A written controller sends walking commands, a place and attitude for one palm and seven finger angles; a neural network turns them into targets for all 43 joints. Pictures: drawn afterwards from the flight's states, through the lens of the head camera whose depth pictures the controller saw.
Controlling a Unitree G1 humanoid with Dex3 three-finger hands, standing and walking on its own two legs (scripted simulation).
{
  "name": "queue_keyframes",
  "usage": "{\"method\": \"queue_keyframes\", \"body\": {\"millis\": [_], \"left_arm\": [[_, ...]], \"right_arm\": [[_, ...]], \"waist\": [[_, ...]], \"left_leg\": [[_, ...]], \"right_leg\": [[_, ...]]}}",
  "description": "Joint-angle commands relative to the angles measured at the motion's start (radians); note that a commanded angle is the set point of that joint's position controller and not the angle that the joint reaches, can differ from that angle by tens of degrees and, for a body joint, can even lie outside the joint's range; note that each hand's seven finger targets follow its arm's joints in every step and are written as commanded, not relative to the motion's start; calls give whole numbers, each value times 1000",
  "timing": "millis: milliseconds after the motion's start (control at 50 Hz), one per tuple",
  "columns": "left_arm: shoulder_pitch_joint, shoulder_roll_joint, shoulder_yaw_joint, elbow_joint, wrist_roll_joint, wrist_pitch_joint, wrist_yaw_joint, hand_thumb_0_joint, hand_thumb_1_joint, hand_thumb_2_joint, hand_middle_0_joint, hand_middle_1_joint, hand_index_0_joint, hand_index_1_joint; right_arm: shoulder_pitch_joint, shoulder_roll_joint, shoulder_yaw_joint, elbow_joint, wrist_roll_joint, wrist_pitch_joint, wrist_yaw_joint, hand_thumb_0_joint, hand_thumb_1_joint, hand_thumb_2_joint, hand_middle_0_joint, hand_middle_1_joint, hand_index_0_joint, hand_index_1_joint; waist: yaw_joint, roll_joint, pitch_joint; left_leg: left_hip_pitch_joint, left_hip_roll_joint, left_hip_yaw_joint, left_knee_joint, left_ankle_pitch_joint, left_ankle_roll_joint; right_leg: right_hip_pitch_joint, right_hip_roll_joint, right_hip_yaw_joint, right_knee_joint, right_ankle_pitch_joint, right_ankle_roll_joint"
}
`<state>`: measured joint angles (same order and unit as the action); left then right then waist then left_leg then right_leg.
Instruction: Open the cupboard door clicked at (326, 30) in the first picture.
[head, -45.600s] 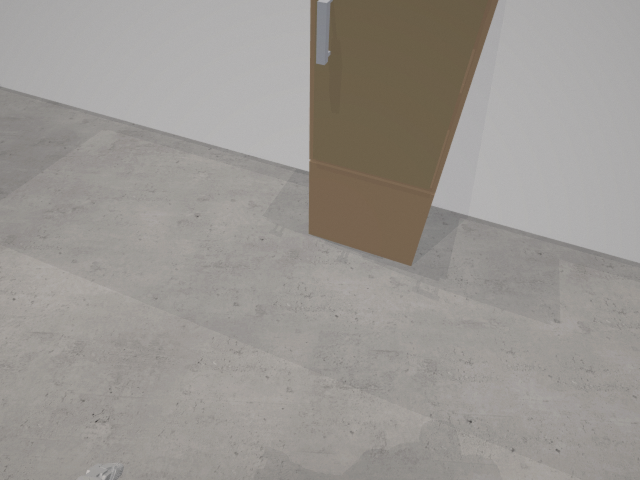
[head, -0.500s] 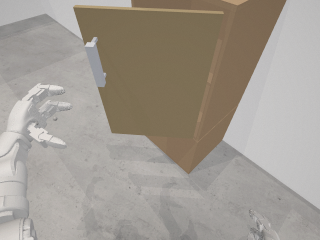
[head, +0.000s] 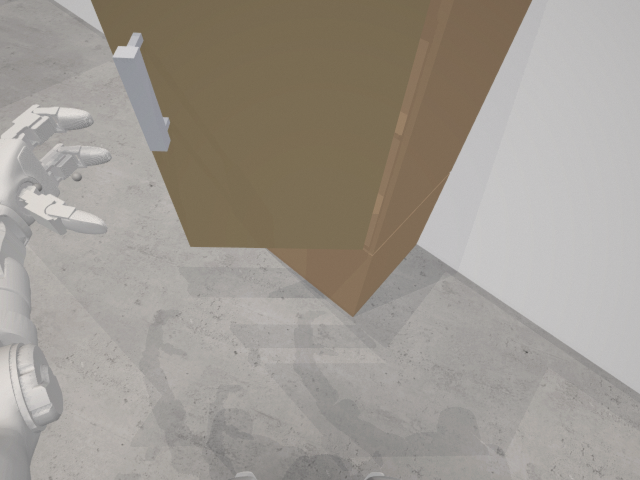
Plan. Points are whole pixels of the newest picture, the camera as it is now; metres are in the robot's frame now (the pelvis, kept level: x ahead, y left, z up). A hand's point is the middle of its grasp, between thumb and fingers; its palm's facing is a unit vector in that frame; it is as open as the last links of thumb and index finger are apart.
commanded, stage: move the hooked fingers beside the handle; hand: left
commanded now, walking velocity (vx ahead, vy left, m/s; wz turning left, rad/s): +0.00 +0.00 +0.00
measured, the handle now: (148, 94) +0.60 +0.24 +0.11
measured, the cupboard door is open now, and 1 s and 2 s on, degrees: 42 42 42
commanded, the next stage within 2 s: none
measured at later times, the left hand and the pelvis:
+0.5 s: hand (100, 125) +0.52 +0.27 +0.13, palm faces -0.02 -1.00 +0.00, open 13.9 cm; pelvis +0.01 +0.00 -0.01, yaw -1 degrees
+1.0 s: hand (101, 109) +0.57 +0.29 +0.11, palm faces -0.01 -1.00 +0.01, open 13.9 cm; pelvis +0.02 +0.01 -0.02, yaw -3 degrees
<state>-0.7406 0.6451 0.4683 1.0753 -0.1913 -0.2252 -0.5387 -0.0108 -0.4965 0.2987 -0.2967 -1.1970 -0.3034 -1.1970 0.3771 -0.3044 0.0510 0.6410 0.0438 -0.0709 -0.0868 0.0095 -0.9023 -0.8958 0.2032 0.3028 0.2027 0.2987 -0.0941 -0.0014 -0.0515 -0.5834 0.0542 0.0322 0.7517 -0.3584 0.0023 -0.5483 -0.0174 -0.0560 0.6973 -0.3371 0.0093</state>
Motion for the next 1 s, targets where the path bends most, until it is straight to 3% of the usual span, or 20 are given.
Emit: {"method": "queue_keyframes", "body": {"millis": [0, 40, 80, 100, 140, 200, 260, 300, 340, 380, 420, 500, 520, 600, 660, 720, 740, 880, 920, 980], "left_arm": [[-481, 318, 38, -161, -13, -70, 1, 0, -500, 300, -300, -1200, -300, -1200], [-497, 323, 35, -149, -1, -72, 5, 0, -500, 300, -300, -1200, -300, -1200], [-521, 336, 42, -114, -3, -71, 10, 0, -500, 300, -300, -1200, -300, -1200], [-555, 378, 64, -124, 8, -75, 14, 0, -500, 300, -300, -1200, -300, -1200], [-544, 382, 63, -116, 25, -78, 20, 0, -500, 300, -300, -1200, -300, -1200], [-601, 415, 70, -68, 35, -76, 27, 0, -500, 300, -300, -1200, -300, -1200], [-643, 415, 44, -34, 60, -68, 33, 0, -500, 300, -300, -1200, -300, -1200], [-702, 465, 73, -54, 60, -77, 31, 0, -500, 300, -300, -1200, -300, -1200], [-689, 451, 57, -11, 70, -70, 27, 0, -500, 300, -300, -1200, -300, -1200], [-717, 493, 78, 22, 72, -65, 25, 0, -500, 300, -300, -1200, -300, -1200], [-719, 534, 99, 21, 88, -59, 20, 0, -500, 300, -300, -1200, -300, -1200], [-759, 574, 96, 51, 107, -46, 14, 0, -500, 300, -300, -1200, -300, -1200], [-751, 571, 95, 45, 112, -46, 12, 0, -500, 300, -300, -1200, -300, -1200], [-814, 603, 98, 72, 116, -40, 5, 0, -500, 300, -300, -1200, -300, -1200], [-834, 591, 63, 99, 137, -27, 3, 0, -500, 300, -300, -1200, -300, -1200], [-865, 621, 80, 98, 144, -30, 6, 0, -500, 300, -300, -1200, -300, -1200], [-863, 597, 65, 106, 141, -25, 4, 0, -500, 300, -300, -1200, -300, -1200], [-769, 650, 134, 60, 140, -20, 1, 0, -500, 300, -300, -1200, -300, -1200], [-768, 668, 144, 53, 142, -16, 0, 0, -500, 300, -300, -1200, -300, -1200], [-781, 651, 142, 1, 137, -28, 3, 0, -500, 300, -300, -1200, -300, -1200]], "right_arm": [[91, -176, -74, -83, -6, -15, -11, 0, -900, -900, 200, 300, 200, 300], [103, -177, -74, -81, -9, -3, -8, 0, -900, -900, 200, 300, 200, 300], [115, -180, -71, -80, -11, 10, -8, 0, -900, -900, 200, 300, 200, 300], [125, -184, -74, -77, -11, 16, -7, 0, -900, -900, 200, 300, 200, 300], [133, -180, -74, -78, -13, 26, -3, 0, -900, -900, 200, 300, 200, 300], [148, -186, -72, -71, -14, 46, -2, 0, -900, -900, 200, 300, 200, 300], [164, -189, -69, -68, -15, 59, -2, 0, -900, -900, 200, 300, 200, 300], [184, -194, -71, -63, -19, 66, -4, 0, -900, -900, 200, 300, 200, 300], [193, -189, -67, -62, -20, 75, -2, 0, -900, -900, 200, 300, 200, 300], [210, -195, -63, -57, -22, 86, -4, 0, -900, -900, 200, 300, 200, 300], [225, -196, -65, -61, -23, 94, -2, 0, -900, -900, 200, 300, 200, 300], [244, -198, -57, -66, -26, 117, -1, 0, -900, -900, 200, 300, 200, 300], [248, -196, -60, -69, -27, 122, 0, 0, -900, -900, 200, 300, 200, 300], [270, -203, -55, -63, -30, 137, -1, 0, -900, -900, 200, 300, 200, 300], [281, -202, -47, -59, -33, 144, -1, 0, -900, -900, 200, 300, 200, 300], [301, -204, -45, -55, -38, 151, -2, 0, -900, -900, 200, 300, 200, 300], [303, -202, -46, -56, -38, 151, 0, 0, -900, -900, 200, 300, 200, 300], [322, -200, -50, -78, -47, 171, 19, 0, -900, -900, 200, 300, 200, 300], [318, -202, -52, -81, -46, 179, 26, 0, -900, -900, 200, 300, 200, 300], [319, -199, -57, -85, -46, 184, 31, 0, -900, -900, 200, 300, 200, 300]], "waist": [[-11, 122, -364], [-15, 146, -377], [-26, 102, -363], [-25, 108, -394], [-21, 162, -413], [-44, 130, -385], [-65, 159, -372], [-69, 169, -445], [-76, 183, -448], [-85, 145, -431], [-79, 187, -479], [-96, 187, -458], [-91, 223, -477], [-124, 196, -472], [-137, 242, -452], [-144, 252, -491], [-152, 260, -495], [-107, 286, -550], [-108, 263, -537], [-111, 309, -544]], "left_leg": [[242, -39, -53, -67, 317, 24], [248, -38, -54, -60, 330, 22], [219, -36, -53, -51, 342, 27], [223, -34, -58, -48, 346, 25], [244, -33, -58, -40, 376, 22], [213, -28, -61, -31, 356, 24], [194, -28, -62, -26, 324, 27], [220, -25, -67, -10, 367, 26], [218, -25, -62, 2, 385, 27], [180, -24, -66, 10, 394, 30], [193, -25, -60, 22, 421, 31], [162, -23, -62, 32, 431, 32], [179, -23, -58, 39, 441, 31], [157, -17, -61, 55, 443, 35], [154, -14, -64, 64, 442, 34], [187, -7, -77, 79, 481, 31], [186, -6, -72, 83, 482, 32], [212, -5, -74, 96, 610, 24], [189, -5, -71, 97, 585, 26], [241, -1, -78, 101, 640, 23]], "right_leg": [[54, 46, 18, -49, 291, -30], [39, 44, 16, -44, 290, -30], [37, 51, 14, -39, 305, -30], [44, 49, 18, -34, 308, -26], [26, 48, 17, -27, 316, -29], [2, 53, 16, -29, 300, -25], [-32, 51, 19, -30, 271, -24], [-15, 55, 23, -20, 303, -22], [-27, 56, 24, -18, 318, -21], [-19, 60, 21, -12, 334, -21], [-11, 58, 28, -7, 361, -18], [-23, 63, 24, -5, 371, -15], [-31, 63, 27, -4, 373, -15], [-49, 68, 24, -3, 381, -11], [-91, 69, 21, -5, 357, -12], [-114, 74, 14, 4, 357, -14], [-119, 75, 15, 5, 363, -12], [-90, 85, 2, 28, 439, -21], [-78, 86, 1, 26, 439, -16], [-107, 90, -3, 28, 439, -21]]}}
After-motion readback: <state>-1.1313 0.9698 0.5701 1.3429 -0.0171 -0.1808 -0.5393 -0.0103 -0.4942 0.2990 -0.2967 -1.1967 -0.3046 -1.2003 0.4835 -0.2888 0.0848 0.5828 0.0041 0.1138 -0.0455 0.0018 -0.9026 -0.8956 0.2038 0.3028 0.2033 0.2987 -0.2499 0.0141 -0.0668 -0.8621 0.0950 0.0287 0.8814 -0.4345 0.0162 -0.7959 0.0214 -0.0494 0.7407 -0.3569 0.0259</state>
